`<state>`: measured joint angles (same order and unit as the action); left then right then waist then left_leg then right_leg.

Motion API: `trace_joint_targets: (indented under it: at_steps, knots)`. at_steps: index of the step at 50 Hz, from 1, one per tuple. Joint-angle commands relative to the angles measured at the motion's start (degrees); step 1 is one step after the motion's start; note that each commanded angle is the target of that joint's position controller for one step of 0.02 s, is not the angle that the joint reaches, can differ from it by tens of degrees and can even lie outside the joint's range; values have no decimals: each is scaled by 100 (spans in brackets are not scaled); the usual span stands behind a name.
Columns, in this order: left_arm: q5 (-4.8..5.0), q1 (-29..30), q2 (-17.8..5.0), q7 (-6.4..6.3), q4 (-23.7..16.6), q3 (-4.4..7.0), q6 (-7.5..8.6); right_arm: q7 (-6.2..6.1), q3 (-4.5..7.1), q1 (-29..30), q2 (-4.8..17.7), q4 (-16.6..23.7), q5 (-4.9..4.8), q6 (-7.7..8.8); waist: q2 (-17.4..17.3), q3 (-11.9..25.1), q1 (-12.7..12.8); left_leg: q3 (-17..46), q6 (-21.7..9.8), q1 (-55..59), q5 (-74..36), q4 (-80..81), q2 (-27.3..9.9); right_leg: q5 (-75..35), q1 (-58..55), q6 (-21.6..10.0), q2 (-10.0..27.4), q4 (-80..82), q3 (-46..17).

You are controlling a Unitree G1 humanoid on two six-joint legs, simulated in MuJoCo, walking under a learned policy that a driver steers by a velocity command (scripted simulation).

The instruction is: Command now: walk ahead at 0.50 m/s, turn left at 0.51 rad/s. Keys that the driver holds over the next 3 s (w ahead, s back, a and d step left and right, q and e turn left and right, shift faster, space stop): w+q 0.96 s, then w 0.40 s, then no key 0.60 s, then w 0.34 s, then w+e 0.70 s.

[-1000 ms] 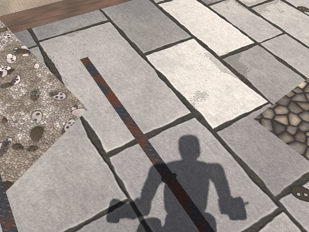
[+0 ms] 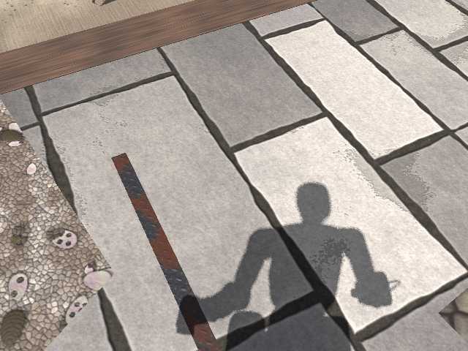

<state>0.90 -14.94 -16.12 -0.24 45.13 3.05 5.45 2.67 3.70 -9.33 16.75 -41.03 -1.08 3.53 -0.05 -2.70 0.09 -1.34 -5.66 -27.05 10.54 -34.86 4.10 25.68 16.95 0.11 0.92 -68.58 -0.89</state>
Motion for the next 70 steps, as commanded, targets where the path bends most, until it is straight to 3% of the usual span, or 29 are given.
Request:
trace_joint_targets:
  at_steps: [1, 2, 5, 11, 16, 19, 20, 21, 22, 23, 24, 26, 30, 37, 41, 44, 45, 46, 47, 48, 49, 50, 51, 53, 56, 62, 66, 68, 70]
  knots:
    - [-102, 467, -748, -17, -725, 153, 292, -75, 185, -606, 647, 306, 20, 58, 73, 818, -201, 2676, -1138, 2576, -700, 1820, -1618, -540, 2403, -96, 455, -88, -466]
    - [-137, 354, -746, -14, -734, 179, 218, -100, 154, -461, 603, 408, 85, 49, -97, 709, -27, 2486, -1137, 2115, -1055, 1953, -1494, -675, 2065, -55, 526, 89, -477]
    - [-195, 262, -559, -43, -754, 151, 49, -176, 196, -484, 725, 432, 64, 77, -181, 569, 97, 2033, -1198, 1509, -1787, 2149, -1308, -970, 1886, 189, 502, 767, -315]
    - [-148, 1450, -295, 8, -1020, 30, 76, -335, 240, -906, 859, 290, -30, -22, -463, 376, -343, 1599, -729, 1246, -1192, 1997, -838, -2910, 1505, 384, 53, 3184, -184]
    - [-58, 1809, -554, 143, -1151, 121, 211, -375, 248, -1191, 838, 184, -54, -121, -604, 347, -418, 2409, -604, 1914, -724, 1434, -1124, -2602, 1202, 203, -158, 4052, -376]
    - [-67, 928, -792, 114, -948, 276, 297, -376, 221, -933, 710, 286, -28, -151, -779, 649, 114, 2548, -344, 1913, -1244, 626, -932, -2315, -89, -157, -133, 4499, -271]
    - [-170, 161, -1039, 67, -870, 363, 319, -346, 113, -834, 423, 403, 25, -120, -470, 1331, 491, 2196, -141, 1373, -1009, -605, -647, -2219, -1474, -512, 576, 4322, -854]
    - [-274, -610, -1529, 35, -722, 496, 258, -353, 1, -1514, 87, 527, -66, -72, 985, 2229, 412, 1347, 313, -561, 769, -2559, 177, -1333, -3678, -1409, 1890, 4446, -3019]
    - [-123, -714, -1232, 83, -646, 442, 202, -356, 6, -1678, 384, 536, -97, -44, 1692, 2204, 378, 1236, 408, -1600, 2357, -3546, -34, -140, -3834, -1620, 2389, 4956, -4453]
    - [-75, -444, -802, 60, -721, 324, 162, -346, 131, -1257, 839, 494, -107, -73, 985, 1372, 484, 1262, 452, -1926, 1875, -3982, -347, 327, -3121, -1372, 2183, 5084, -3778]
    - [-104, -164, -655, 40, -763, 265, 104, -344, 154, -856, 875, 567, -48, -112, 555, 843, 450, 1018, 486, -1857, 1429, -4006, -543, -137, -2389, -1163, 1932, 5159, -2960]
    - [-151, 179, -443, 31, -694, 171, 77, -292, 183, -596, 715, 676, 2, -143, 522, 279, 206, 926, 499, -1538, 917, -3574, -860, -1132, -1329, -1013, 1493, 5481, -1903]
    - [-129, 228, -592, 46, -483, 226, 157, -247, 120, -545, 364, 765, -33, -243, 569, 144, 64, 735, 597, -1416, 472, -3072, -1039, -2090, -878, -1126, 1364, 5912, -864]
    - [-93, 27, -917, -5, -151, 292, 54, -75, 22, 434, 173, 969, -20, -148, 340, 6, 387, 324, 574, -1297, -1196, -1049, -988, -2986, -1349, -929, 1264, 5903, 442]
    - [17, -233, -1125, -2, 33, 349, -64, 55, 23, 920, 201, 1214, -50, -147, 364, -184, 487, 14, 349, -1195, -816, -353, -866, -3390, -1923, -803, 1492, 5713, 725]
    - [98, -175, -1379, -50, 47, 427, -170, 70, 183, 460, 501, 1217, 5, -197, 609, 221, 61, -439, -16, -203, 66, -147, -356, -6007, -2205, -625, 1505, 4571, 1071]
    - [120, -98, -1397, -74, 31, 427, -214, 43, 321, -309, 718, 1029, 0, -217, 540, 624, -406, -558, -207, 818, -98, 171, -94, -6516, -2000, -507, 1370, 3549, 1243]
    - [69, -148, -1224, -103, -11, 355, -206, -51, 516, -1336, 1075, 754, -20, -259, 278, 1141, -890, -209, -448, 2516, -393, 356, -98, -5773, -984, -295, 1162, 2102, 1315]
    - [-240, -626, -432, -35, -301, 94, -116, -155, 630, -1527, 1767, 710, -64, -259, -1358, 1604, -435, 2496, -1278, 4656, -386, 410, -1673, -670, 1586, 53, 352, -58, 1202]
    - [-122, -364, -553, 43, -484, 28, 110, -113, 535, -1623, 1630, 923, -50, -152, -1333, 2706, -569, 5045, -2034, 5331, 817, 1526, -2420, 929, 2635, 113, -301, -1206, -178]
    - [135, 249, -1000, 106, -576, 152, 228, -80, 399, -1516, 1170, 824, 21, -77, -702, 2054, -772, 4248, -1612, 4921, 719, 1739, -2261, 360, 3140, 4, 73, -1244, -471]
    - [163, 402, -912, 106, -626, 104, 279, -86, 335, -1249, 978, 776, 18, -33, -465, 1398, -581, 3451, -1386, 4079, 301, 1736, -2051, -142, 3070, -81, 313, -790, -372]
    - [34, 401, -863, 63, -540, 98, 269, -95, 258, -830, 780, 806, 25, -19, -81, 974, -312, 2819, -1192, 3199, -378, 1746, -1833, -477, 2717, -49, 546, -313, -327]
    - [-70, 185, -890, 64, -436, 143, 135, -123, 159, -414, 566, 876, 126, 8, -266, 727, 33, 2195, -1088, 2169, -1305, 1994, -1563, -803, 1963, 32, 741, 177, -327]
    - [-131, 189, -627, 51, -396, 85, -19, -178, 176, -504, 690, 680, 98, 94, -238, 539, 99, 1636, -1128, 1628, -1916, 2290, -1461, -1214, 1837, 241, 715, 795, -169]
    - [-80, 1310, -357, 130, -633, -36, 5, -276, 178, -908, 810, 314, 52, 85, -335, 142, -337, 958, -725, 1613, -1213, 2436, -1163, -3264, 1705, 279, 447, 3020, -33]
    - [-23, 1789, -452, 243, -818, -20, 61, -269, 202, -1260, 879, 40, 9, 50, -378, -77, -512, 1210, -690, 2256, -985, 2222, -1512, -3128, 1865, 77, 318, 3658, -85]
    - [-36, 1755, -527, 296, -864, 8, 88, -293, 224, -1313, 913, -56, 5, 2, -447, -75, -433, 1339, -598, 2666, -1288, 1987, -1709, -2686, 1869, -97, 273, 3876, -102]
    - [-123, 1307, -652, 300, -753, 78, 122, -331, 229, -1178, 932, -90, 30, -69, -562, 145, -163, 1245, -375, 2869, -2789, 1313, -1568, -2386, 1207, -289, 30, 4113, 96]
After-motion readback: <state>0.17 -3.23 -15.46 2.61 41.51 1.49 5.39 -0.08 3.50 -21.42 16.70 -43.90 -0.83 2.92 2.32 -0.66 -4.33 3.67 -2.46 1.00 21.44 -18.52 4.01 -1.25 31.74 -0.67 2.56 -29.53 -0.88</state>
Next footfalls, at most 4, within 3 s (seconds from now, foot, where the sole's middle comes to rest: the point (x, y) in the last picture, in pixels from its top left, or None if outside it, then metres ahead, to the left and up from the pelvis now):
0.40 right None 0.42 -0.10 -0.76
0.92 left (153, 304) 0.56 0.26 -0.76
1.44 right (163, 195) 0.94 0.26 -0.76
1.82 left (86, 220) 0.84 0.50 -0.76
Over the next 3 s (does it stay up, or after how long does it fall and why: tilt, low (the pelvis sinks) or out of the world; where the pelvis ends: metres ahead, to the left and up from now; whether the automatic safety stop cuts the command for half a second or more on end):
stays up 1.18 0.57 0.01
